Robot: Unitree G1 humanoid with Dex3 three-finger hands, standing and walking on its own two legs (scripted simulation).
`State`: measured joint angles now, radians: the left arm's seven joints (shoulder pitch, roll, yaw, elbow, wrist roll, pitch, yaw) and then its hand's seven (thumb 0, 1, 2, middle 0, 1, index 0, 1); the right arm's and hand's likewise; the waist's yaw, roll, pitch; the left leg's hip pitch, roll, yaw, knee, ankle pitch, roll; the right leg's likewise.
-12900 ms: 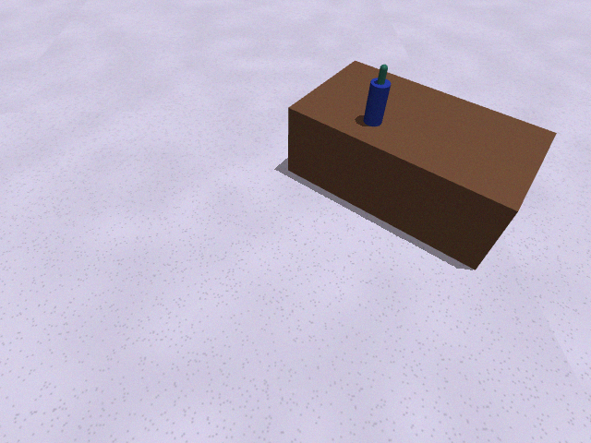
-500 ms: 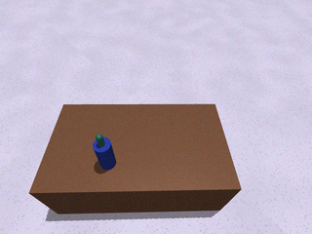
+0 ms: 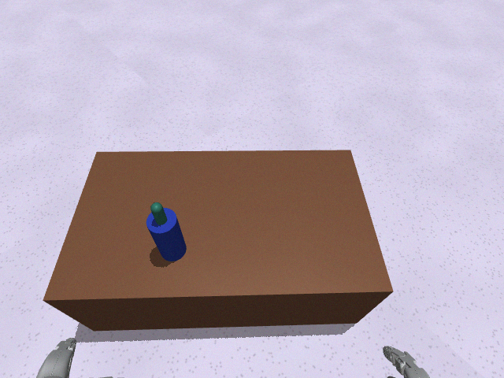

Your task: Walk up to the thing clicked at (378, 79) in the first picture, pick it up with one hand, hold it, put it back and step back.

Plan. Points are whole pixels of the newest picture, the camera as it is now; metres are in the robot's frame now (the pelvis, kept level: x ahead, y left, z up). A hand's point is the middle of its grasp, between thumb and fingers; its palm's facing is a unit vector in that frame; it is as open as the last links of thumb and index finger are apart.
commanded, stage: go down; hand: left
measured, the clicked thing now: (165, 229) +0.52 +0.21 -0.28
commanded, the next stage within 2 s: none
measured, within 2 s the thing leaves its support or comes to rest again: neither
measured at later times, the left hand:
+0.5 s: hand (89, 375) +0.17 +0.27 -0.13, palm faces +0.02 -0.94 -0.33, open 17.1 cm
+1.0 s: hand out of the picture +0.13 +0.27 -0.13, palm faces +0.06 -0.94 -0.34, open 17.3 cm
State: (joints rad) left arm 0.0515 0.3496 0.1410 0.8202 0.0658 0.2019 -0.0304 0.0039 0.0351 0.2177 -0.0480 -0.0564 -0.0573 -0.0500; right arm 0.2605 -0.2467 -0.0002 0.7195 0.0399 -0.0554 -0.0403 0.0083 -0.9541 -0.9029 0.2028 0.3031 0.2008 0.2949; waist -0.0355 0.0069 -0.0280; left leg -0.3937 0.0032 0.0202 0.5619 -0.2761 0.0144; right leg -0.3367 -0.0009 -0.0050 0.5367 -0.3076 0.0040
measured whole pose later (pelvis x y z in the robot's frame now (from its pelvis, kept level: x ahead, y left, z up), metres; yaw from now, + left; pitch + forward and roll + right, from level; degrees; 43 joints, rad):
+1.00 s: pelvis +0.00 +0.00 -0.05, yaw +2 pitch +12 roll -3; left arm 0.39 0.40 0.20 0.14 0.00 0.50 -0.13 0.00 -0.49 0.07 -0.07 -0.03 -0.06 -0.04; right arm 0.28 -0.25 0.02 0.54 0.03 -0.18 -0.15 0.01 -0.84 -0.88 0.20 0.30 0.20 0.29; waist -0.03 0.03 -0.16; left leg -0.74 0.02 -0.04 1.00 -0.48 0.01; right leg -0.64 0.01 -0.06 0.94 -0.51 0.00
